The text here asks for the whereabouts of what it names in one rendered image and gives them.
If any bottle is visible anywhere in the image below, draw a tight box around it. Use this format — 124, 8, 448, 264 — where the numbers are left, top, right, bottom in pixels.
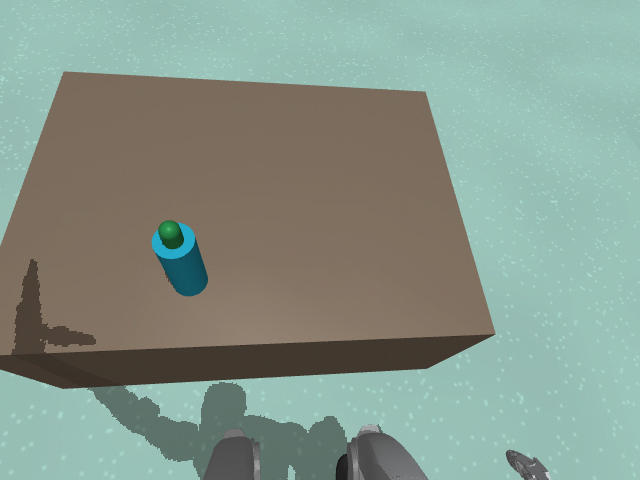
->
152, 220, 208, 296

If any right robot hand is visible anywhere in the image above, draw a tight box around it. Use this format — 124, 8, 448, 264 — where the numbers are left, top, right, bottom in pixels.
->
506, 450, 551, 480

